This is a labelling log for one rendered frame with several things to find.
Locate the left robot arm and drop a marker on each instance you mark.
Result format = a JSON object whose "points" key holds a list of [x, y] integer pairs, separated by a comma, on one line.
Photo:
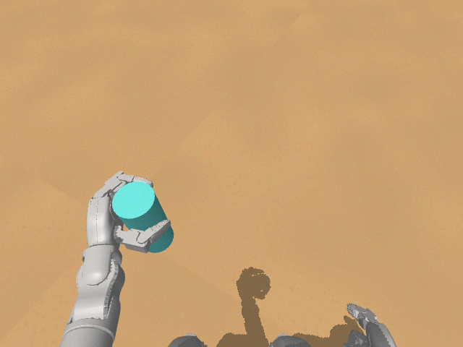
{"points": [[94, 317]]}

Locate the left robot hand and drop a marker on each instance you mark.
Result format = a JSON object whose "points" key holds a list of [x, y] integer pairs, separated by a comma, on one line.
{"points": [[103, 226]]}

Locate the can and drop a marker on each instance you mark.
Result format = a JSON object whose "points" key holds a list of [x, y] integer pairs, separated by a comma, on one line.
{"points": [[137, 205]]}

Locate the right robot hand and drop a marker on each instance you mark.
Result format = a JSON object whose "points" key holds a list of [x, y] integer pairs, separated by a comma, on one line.
{"points": [[377, 334]]}

